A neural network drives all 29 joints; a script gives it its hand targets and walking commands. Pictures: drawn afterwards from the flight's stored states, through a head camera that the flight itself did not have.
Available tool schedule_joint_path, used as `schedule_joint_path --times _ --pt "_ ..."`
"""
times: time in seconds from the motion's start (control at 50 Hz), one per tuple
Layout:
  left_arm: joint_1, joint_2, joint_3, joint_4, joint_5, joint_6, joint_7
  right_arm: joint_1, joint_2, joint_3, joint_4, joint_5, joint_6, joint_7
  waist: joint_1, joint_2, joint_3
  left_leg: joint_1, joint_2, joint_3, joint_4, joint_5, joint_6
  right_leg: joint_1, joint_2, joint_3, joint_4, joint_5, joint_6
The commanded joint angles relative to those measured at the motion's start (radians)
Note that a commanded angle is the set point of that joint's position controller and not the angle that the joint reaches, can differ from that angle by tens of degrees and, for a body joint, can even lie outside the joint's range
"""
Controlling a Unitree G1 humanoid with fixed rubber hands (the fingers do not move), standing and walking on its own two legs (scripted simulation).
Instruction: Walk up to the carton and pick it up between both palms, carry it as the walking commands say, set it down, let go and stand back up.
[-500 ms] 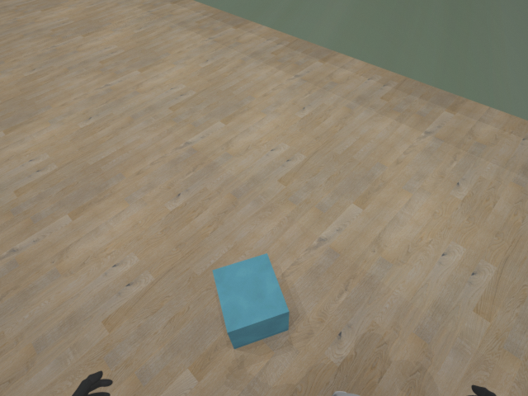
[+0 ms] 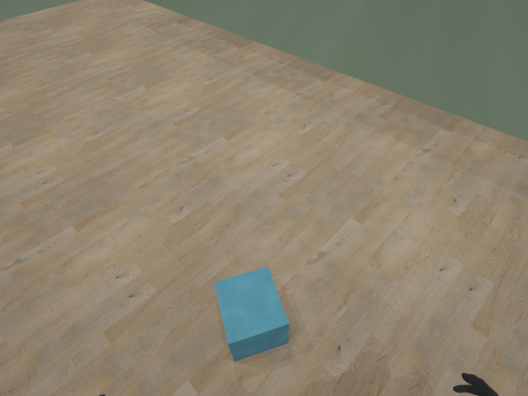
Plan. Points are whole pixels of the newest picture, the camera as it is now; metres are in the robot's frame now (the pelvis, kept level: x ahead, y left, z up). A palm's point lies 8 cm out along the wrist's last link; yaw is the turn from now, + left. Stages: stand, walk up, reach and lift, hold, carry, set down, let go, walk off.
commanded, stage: walk up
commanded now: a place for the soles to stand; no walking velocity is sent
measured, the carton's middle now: (251, 312) +0.54 +0.11 -0.68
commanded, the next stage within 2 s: none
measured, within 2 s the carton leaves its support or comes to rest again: neither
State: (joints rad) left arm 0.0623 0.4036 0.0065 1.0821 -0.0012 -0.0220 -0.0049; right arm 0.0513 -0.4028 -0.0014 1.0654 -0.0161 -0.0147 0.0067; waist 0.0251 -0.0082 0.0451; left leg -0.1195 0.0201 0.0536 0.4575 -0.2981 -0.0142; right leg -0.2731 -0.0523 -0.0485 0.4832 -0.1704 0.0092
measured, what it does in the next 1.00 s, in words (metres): walks ahead, turning left: right foot, then left foot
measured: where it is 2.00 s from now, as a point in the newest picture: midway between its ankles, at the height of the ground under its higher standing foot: outside the picture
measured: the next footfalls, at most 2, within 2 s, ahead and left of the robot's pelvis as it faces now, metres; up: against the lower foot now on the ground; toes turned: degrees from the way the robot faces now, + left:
right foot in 0.72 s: +0.33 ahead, -0.08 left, +0.00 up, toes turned +6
left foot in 0.94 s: +0.17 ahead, +0.13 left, +0.00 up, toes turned +10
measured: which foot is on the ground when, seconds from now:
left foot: down 0.00-0.74, up 0.76-0.92, down 0.94-1.00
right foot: down 0.00-0.42, up 0.44-0.70, down 0.72-0.98, up 1.00-1.00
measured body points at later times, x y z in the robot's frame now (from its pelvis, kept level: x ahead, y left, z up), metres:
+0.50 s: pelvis +0.07 +0.02 -0.01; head +0.07 +0.04 +0.44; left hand +0.11 +0.37 -0.12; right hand +0.16 -0.32 -0.10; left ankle -0.02 +0.12 -0.74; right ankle +0.05 -0.12 -0.70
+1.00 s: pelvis +0.20 +0.00 -0.03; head +0.21 +0.02 +0.42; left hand +0.25 +0.35 -0.13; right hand +0.33 -0.32 -0.12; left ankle +0.20 +0.10 -0.74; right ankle +0.29 -0.08 -0.74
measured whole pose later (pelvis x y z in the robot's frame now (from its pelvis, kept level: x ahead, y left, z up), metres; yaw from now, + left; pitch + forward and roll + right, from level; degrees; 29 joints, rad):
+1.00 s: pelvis +0.20 +0.00 -0.03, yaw +15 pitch -4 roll -1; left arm 0.15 0.43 0.08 0.77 0.00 0.05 -0.04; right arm 0.34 -0.45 -0.04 0.83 -0.04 -0.05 -0.04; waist -0.01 -0.02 0.12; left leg -0.33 0.00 0.03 0.79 -0.36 0.04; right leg -0.38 -0.04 -0.15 0.76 -0.33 -0.04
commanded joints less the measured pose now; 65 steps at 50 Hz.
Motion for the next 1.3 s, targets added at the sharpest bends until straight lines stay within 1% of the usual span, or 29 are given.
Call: schedule_joint_path --times 0.0,0.06,0.08,0.12,0.24,0.3,0.34,0.36,0.38,0.4,0.44,0.48,0.56,0.62,0.66,0.68,0.7,0.74,0.78,0.88,0.9,0.92,0.94,0.98,1.06,1.1,1.14,1.18,1.28 --pt "-0.07 0.18 0.027 -0.025 0.004 -0.018 0.001 -0.047 -0.181 -0.041 -0.03 -0.003 -0.015 0.0 -0.006 -0.021 -0.079 -0.028 0.096 -0.077 -0.17 0.047 0.05 0.1 -0.1 0.142 -0.148 0.016 -0.039" --pt "-0.081 0.186 0.03 -0.016 0.003 -0.014 0.0 -0.048 -0.184 -0.043 -0.015 -0.007 -0.013 -0.001 -0.008 -0.017 -0.049 -0.031 0.104 -0.071 -0.184 0.036 0.046 0.074 -0.099 0.137 -0.175 -0.035 -0.04" --pt "-0.005 0.26 0.084 -0.083 0.027 -0.018 -0.024 0.045 -0.244 -0.076 -0.067 -0.005 -0.03 0.011 -0.012 -0.044 -0.143 -0.064 0.072 -0.143 -0.126 -0.283 0.091 0.123 -0.08 0.113 -0.072 -0.443 -0.068" --pt "0.007 0.261 0.101 -0.072 0.03 -0.013 -0.04 0.061 -0.272 -0.088 -0.074 -0.014 -0.035 0.021 -0.007 -0.005 -0.015 -0.209 0.101 -0.191 -0.152 -0.421 0.1 0.049 -0.082 0.135 -0.061 -0.554 -0.074" --pt "0.073 0.261 0.116 -0.152 0.032 -0.024 -0.045 0.088 -0.198 -0.084 -0.164 -0.005 -0.053 0.021 0.012 -0.052 -0.014 -0.277 0.024 -0.098 0.055 -0.146 0.098 0.171 -0.166 0.213 -0.123 -0.415 -0.128" --pt "0.098 0.319 0.144 -0.183 0.043 -0.014 -0.049 0.101 -0.209 -0.085 -0.198 -0.004 -0.05 0.027 0.029 -0.154 0.038 -0.396 0.013 -0.03 0.219 -0.184 0.072 0.182 -0.315 0.336 -0.256 -0.533 -0.231" --pt "0.065 0.308 0.138 -0.211 0.044 -0.003 -0.056 0.178 -0.217 -0.09 -0.19 -0.004 -0.059 0.033 -0.021 -0.149 0.073 -0.254 0.016 -0.045 0.09 -0.211 0.082 0.035 -0.261 0.221 -0.2 -0.49 -0.206" --pt "-0.023 0.274 0.131 -0.24 0.038 0.003 -0.061 0.31 -0.216 -0.097 -0.149 0.003 -0.072 0.028 -0.108 -0.082 0.059 -0.018 -0.016 -0.053 -0.073 -0.145 0.078 -0.127 -0.173 0.109 -0.021 -0.419 -0.144" --pt "-0.047 0.176 0.101 -0.283 0.032 0.009 -0.063 0.435 -0.291 -0.127 -0.116 -0.019 -0.086 0.013 -0.171 0.228 0.027 0.237 0.15 -0.362 -0.234 -0.226 0.089 -0.403 -0.031 -0.066 0.402 -0.313 -0.059" --pt "-0.078 0.144 0.094 -0.32 0.04 0.014 -0.054 0.469 -0.4 -0.143 -0.135 -0.016 -0.089 -0.003 -0.174 0.336 0.073 0.249 0.323 -0.718 -0.29 -0.1 0.133 -0.632 0.049 -0.011 0.552 -0.35 -0.022" --pt "-0.125 0.234 0.104 -0.34 0.033 -0.006 -0.05 0.396 -0.364 -0.148 -0.172 0.006 -0.09 -0.02 -0.119 0.101 0.122 0.246 0.35 -0.594 -0.145 0.366 0.28 -0.598 -0.047 0.083 0.576 -0.311 -0.009" --pt "-0.062 0.207 0.09 -0.32 0.023 -0.011 -0.055 0.367 -0.287 -0.133 -0.186 0.008 -0.082 -0.03 -0.102 0.087 0.065 0.352 0.211 -0.277 -0.029 0.809 0.229 -0.551 -0.034 0.032 0.445 -0.271 0.002" --pt "-0.117 0.183 0.105 -0.39 0.019 0.005 -0.079 0.385 -0.284 -0.129 -0.244 0.004 -0.081 -0.034 -0.108 0.149 0.045 0.18 0.199 -0.248 -0.07 0.784 0.215 -0.309 -0.021 -0.014 0.232 -0.122 -0.01" --pt "0.03 0.181 0.11 -0.367 0.033 -0.001 -0.085 0.288 -0.297 -0.134 -0.294 0.02 -0.079 -0.036 -0.025 0.17 -0.059 0.001 0.158 -0.139 0.049 0.801 0.166 0.01 0.026 -0.05 0.084 0.049 -0.065" --pt "0.234 0.252 0.153 -0.317 0.042 0.001 -0.065 0.306 -0.216 -0.101 -0.322 0.028 -0.076 -0.044 0.076 -0.023 -0.193 -0.24 0.071 -0.078 0.367 0.655 0.087 0.416 -0.035 0.055 0.056 0.128 -0.144" --pt "0.277 0.315 0.175 -0.332 0.039 0.008 -0.054 0.385 -0.171 -0.083 -0.333 0.035 -0.075 -0.051 0.091 -0.229 -0.293 -0.379 -0.045 -0.037 0.673 0.166 0.045 0.546 -0.275 0.369 -0.05 0.148 -0.247" --pt "0.225 0.313 0.172 -0.358 0.019 0.016 -0.039 0.425 -0.2 -0.081 -0.312 0.029 -0.061 -0.068 0.051 -0.146 -0.29 -0.388 -0.084 -0.1 0.752 -0.267 0.045 0.479 -0.358 0.465 -0.089 0.192 -0.274" --pt "0.164 0.25 0.157 -0.36 0.012 0.022 -0.041 0.41 -0.25 -0.099 -0.302 0.026 -0.054 -0.059 0.021 -0.056 -0.125 -0.32 -0.023 -0.108 0.809 -0.235 0.044 0.173 -0.315 0.362 -0.129 0.031 -0.289" --pt "0.07 0.224 0.14 -0.394 0.018 0.022 -0.042 0.416 -0.244 -0.101 -0.281 0.019 -0.05 -0.051 -0.037 -0.113 0.016 -0.272 0.018 -0.106 0.535 -0.342 0.031 -0.017 -0.256 0.217 -0.121 -0.083 -0.249" --pt "-0.021 0.21 0.114 -0.417 0.011 0.043 -0.029 0.478 -0.231 -0.104 -0.234 -0.009 -0.043 -0.055 -0.099 -0.123 -0.053 -0.019 0.012 -0.039 0.213 -0.046 0.074 -0.198 -0.246 0.177 -0.011 -0.172 -0.187" --pt "-0.016 0.169 0.097 -0.415 0.002 0.05 -0.028 0.437 -0.264 -0.115 -0.244 -0.031 -0.041 -0.056 -0.106 -0.037 -0.012 -0.056 0.078 -0.162 0.156 -0.098 0.109 -0.257 -0.202 0.135 0.064 -0.185 -0.14" --pt "0.018 0.151 0.091 -0.391 -0.013 0.063 -0.029 0.326 -0.319 -0.12 -0.285 -0.04 -0.041 -0.055 -0.087 0.143 0.068 -0.219 0.215 -0.447 -0.066 -0.201 0.145 -0.263 -0.086 0.073 0.208 -0.294 -0.075" --pt "0.039 0.165 0.096 -0.391 -0.023 0.071 -0.026 0.212 -0.375 -0.127 -0.319 -0.043 -0.043 -0.055 -0.037 0.19 0.088 -0.326 0.343 -0.661 -0.188 -0.202 0.232 -0.236 0.019 0.062 0.39 -0.336 -0.049" --pt "0.053 0.194 0.121 -0.36 -0.02 0.081 -0.02 0.196 -0.344 -0.116 -0.311 -0.024 -0.045 -0.065 -0.019 0.098 0.122 -0.404 0.35 -0.565 -0.072 0.14 0.334 -0.163 0.012 0.12 0.611 -0.396 -0.043" --pt "0.13 0.16 0.095 -0.346 -0.022 0.04 -0.004 0.159 -0.258 -0.085 -0.301 0.005 -0.045 -0.063 -0.012 0.154 -0.057 -0.081 0.205 -0.243 0.172 0.627 0.21 -0.17 -0.012 0.086 0.301 -0.295 -0.052" --pt "0.172 0.195 0.097 -0.305 -0.014 0.018 0.004 0.123 -0.269 -0.077 -0.31 0.007 -0.023 -0.051 -0.001 0.107 -0.149 -0.095 0.149 -0.17 0.306 0.564 0.141 0.014 -0.005 0.048 0.104 0.062 -0.043" --pt "0.117 0.302 0.117 -0.323 0.011 -0.001 0.015 0.162 -0.221 -0.072 -0.337 0.022 -0.01 -0.047 -0.042 -0.06 -0.187 -0.245 0.035 -0.117 0.467 0.284 0.06 0.109 -0.186 0.375 0.066 0.374 -0.14" --pt "0.075 0.317 0.11 -0.317 -0.005 -0.01 0.019 0.164 -0.234 -0.084 -0.29 0.016 0.003 -0.046 -0.045 -0.031 -0.139 -0.22 0.024 -0.098 0.374 -0.001 0.043 0.024 -0.267 0.413 0.136 0.452 -0.252" --pt "0.118 0.244 0.085 -0.316 -0.013 0.006 0.026 0.066 -0.273 -0.094 -0.305 0.01 -0.01 -0.026 -0.02 0.018 -0.197 -0.073 0.133 -0.228 0.262 0.531 0.145 -0.044 -0.032 0.112 0.304 0.239 -0.067"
